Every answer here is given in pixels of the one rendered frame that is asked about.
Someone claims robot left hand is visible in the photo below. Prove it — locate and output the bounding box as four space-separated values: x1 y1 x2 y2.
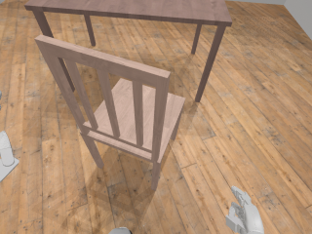
0 91 20 182

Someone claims chair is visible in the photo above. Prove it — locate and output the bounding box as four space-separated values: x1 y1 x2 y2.
34 34 186 191

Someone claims robot right hand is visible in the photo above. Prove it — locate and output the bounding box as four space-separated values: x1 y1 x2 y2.
225 185 264 234

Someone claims table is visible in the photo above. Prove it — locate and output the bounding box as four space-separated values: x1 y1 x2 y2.
24 0 233 102

